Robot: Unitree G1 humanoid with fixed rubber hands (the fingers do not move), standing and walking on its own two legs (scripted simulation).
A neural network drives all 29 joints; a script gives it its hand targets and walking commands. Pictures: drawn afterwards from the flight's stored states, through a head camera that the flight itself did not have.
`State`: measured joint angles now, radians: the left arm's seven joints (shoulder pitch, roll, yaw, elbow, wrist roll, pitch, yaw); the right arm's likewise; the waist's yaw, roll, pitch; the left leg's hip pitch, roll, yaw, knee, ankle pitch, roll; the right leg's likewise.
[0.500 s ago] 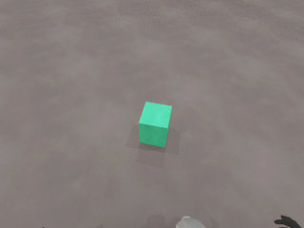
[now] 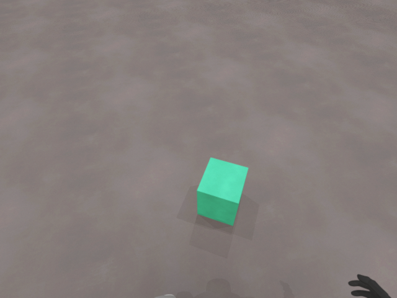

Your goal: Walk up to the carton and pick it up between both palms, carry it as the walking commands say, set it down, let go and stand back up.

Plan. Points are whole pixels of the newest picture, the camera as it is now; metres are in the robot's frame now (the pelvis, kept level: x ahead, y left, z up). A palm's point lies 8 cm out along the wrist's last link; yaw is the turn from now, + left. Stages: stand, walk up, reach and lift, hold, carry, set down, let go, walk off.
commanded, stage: walk up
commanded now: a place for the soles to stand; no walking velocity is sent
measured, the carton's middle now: (221, 191) +0.71 -0.07 -0.64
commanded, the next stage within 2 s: none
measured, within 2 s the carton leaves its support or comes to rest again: neither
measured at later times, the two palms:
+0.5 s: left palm (57, 246) +0.22 +0.33 -0.04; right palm (368, 252) +0.25 -0.36 -0.10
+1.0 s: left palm (83, 211) +0.33 +0.33 -0.09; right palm (339, 204) +0.36 -0.32 -0.08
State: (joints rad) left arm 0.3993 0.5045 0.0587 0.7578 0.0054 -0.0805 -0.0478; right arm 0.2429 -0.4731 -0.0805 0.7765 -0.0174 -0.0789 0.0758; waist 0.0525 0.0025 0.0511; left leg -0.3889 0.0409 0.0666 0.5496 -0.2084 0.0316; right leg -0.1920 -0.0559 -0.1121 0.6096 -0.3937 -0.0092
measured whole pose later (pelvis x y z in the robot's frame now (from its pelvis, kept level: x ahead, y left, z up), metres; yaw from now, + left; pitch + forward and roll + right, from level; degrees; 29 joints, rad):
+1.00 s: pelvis +0.22 +0.00 +0.01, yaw -2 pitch -2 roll +0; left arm 0.13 0.45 -0.01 1.00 -0.01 -0.05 0.02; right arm -0.01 -0.42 -0.01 1.00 0.01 0.00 0.02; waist 0.01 0.00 0.05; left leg -0.30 0.06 0.06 0.57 -0.24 -0.01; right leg -0.21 -0.04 0.00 0.56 -0.32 0.04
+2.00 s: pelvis +0.30 +0.04 +0.01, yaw -18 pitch -2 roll +1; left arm 0.04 0.42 0.00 0.95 0.00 -0.02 0.01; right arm 0.07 -0.41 -0.02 0.98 0.00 -0.01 0.00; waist -0.02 -0.01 0.07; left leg -0.14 0.02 0.11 0.49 -0.32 0.01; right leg -0.25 0.04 0.07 0.52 -0.24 -0.02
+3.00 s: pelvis +0.31 +0.07 +0.00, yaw -24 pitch -1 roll +0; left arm 0.21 0.46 0.02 0.91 0.02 -0.05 0.05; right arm 0.09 -0.44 -0.07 0.88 -0.01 0.03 0.02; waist 0.00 0.02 0.08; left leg -0.20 -0.01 0.06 0.65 -0.43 0.03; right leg -0.34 0.04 0.08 0.67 -0.30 -0.01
